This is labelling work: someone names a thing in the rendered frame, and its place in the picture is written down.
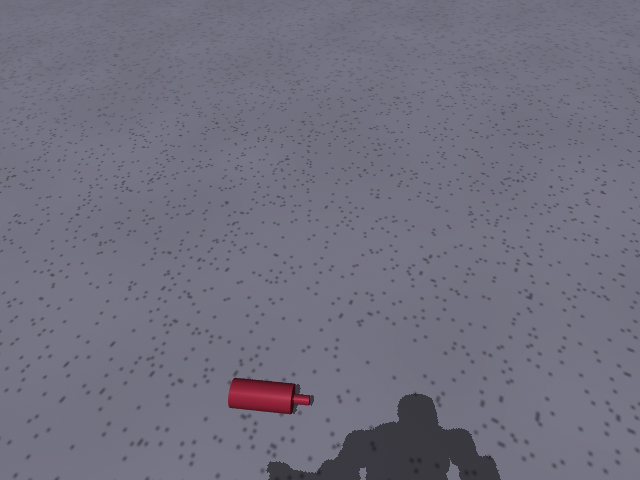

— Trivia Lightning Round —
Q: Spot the bottle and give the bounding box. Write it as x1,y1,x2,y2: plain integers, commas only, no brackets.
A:
228,378,310,414

